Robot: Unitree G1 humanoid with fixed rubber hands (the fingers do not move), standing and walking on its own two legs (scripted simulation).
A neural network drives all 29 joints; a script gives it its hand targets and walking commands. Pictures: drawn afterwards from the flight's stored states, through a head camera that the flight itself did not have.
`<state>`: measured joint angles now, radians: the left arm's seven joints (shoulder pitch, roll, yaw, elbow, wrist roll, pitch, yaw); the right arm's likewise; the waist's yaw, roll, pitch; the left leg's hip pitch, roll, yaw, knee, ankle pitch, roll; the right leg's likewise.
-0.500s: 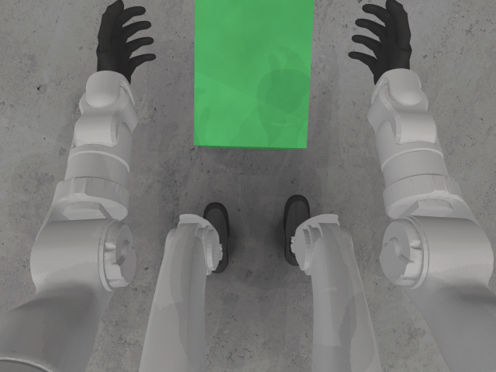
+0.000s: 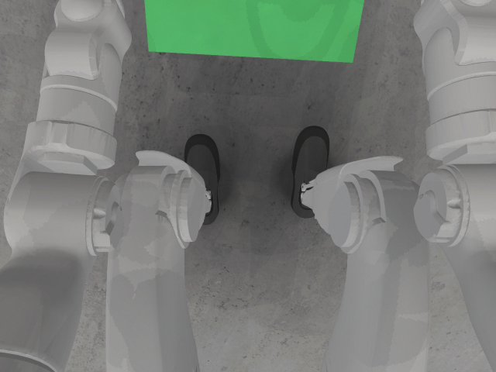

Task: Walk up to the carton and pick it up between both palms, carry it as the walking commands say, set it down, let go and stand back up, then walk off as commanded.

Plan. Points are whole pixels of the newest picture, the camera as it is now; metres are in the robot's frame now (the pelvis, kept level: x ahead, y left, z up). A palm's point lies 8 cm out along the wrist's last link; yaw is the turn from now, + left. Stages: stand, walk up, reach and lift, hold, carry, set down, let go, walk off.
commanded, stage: reach and lift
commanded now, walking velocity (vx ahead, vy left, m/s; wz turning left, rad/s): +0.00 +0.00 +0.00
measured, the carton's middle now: out of the picture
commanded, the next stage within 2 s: none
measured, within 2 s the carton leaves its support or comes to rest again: neither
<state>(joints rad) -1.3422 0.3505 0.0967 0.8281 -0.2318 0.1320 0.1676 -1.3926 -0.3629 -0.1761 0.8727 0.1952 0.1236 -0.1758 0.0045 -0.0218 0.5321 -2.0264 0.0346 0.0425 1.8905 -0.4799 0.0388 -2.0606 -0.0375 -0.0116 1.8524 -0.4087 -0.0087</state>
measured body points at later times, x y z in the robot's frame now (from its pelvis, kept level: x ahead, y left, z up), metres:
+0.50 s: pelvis +0.01 +0.01 -0.07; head +0.40 +0.03 +0.13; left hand +0.56 +0.20 -0.30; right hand +0.57 -0.19 -0.28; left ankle +0.13 +0.11 -0.42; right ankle +0.15 -0.12 -0.42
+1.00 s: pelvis +0.00 +0.00 -0.07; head +0.39 +0.02 +0.15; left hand +0.56 +0.17 -0.27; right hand +0.56 -0.19 -0.27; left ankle +0.13 +0.11 -0.42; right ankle +0.15 -0.12 -0.42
